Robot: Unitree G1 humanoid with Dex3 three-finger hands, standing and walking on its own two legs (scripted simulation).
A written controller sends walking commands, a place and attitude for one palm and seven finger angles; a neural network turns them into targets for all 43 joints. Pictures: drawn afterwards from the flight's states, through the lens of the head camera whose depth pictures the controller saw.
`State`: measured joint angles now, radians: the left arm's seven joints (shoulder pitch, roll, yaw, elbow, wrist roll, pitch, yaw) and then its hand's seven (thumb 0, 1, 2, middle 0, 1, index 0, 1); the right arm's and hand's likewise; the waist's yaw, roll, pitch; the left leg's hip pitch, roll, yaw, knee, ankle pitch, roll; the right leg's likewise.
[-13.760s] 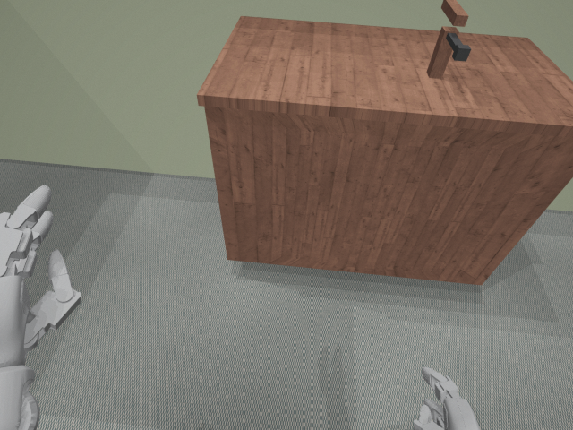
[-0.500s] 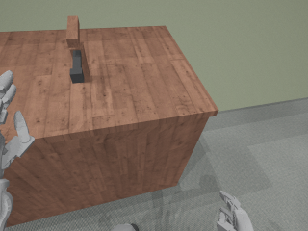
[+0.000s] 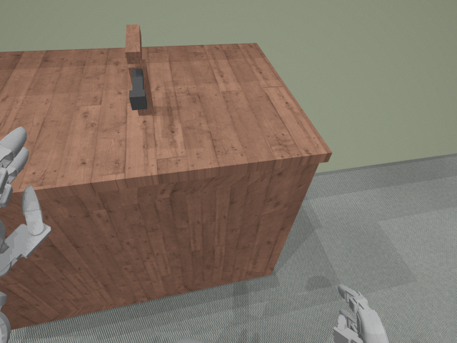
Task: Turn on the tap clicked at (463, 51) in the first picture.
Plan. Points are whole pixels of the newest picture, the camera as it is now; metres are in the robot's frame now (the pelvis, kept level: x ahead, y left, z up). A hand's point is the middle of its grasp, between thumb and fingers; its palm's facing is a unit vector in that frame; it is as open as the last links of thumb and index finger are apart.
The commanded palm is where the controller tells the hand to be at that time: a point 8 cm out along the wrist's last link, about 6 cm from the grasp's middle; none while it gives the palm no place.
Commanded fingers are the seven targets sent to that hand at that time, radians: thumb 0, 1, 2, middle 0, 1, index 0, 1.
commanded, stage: come to a stop and stand still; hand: left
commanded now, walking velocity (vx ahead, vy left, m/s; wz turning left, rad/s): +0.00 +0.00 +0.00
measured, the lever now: (138, 99) +0.47 +0.25 +0.17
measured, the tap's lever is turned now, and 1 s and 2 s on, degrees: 0 0 0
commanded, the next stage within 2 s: look again from close up in 0.46 s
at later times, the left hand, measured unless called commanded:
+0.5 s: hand (71, 221) +0.21 +0.24 +0.17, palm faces +0.39 -0.83 -0.41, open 7.4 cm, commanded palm +0.16 +0.26 +0.19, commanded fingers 0.00 0.90 0.90 -0.20 -0.30 -0.20 -0.30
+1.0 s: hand (66, 210) +0.22 +0.26 +0.16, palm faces +0.37 -0.86 -0.34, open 7.4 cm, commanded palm +0.17 +0.29 +0.19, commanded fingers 0.00 0.90 0.90 -0.20 -0.30 -0.20 -0.30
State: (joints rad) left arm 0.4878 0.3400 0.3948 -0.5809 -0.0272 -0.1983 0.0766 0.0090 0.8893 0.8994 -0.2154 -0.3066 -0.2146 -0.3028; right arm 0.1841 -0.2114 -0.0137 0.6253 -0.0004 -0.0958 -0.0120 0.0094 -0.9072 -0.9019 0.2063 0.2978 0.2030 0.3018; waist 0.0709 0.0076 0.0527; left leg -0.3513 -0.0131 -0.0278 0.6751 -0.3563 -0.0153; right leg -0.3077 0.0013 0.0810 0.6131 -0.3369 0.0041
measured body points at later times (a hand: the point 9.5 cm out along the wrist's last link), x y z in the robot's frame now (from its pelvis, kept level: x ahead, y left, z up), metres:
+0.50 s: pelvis -0.02 -0.01 +0.02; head -0.01 -0.02 +0.47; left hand +0.18 +0.28 +0.19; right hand +0.11 -0.27 -0.08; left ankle +0.01 +0.12 -0.72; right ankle -0.01 -0.09 -0.72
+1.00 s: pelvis +0.00 +0.02 +0.02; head +0.01 +0.02 +0.47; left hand +0.20 +0.30 +0.18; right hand +0.17 -0.20 -0.06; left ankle +0.01 +0.13 -0.72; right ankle -0.01 -0.09 -0.72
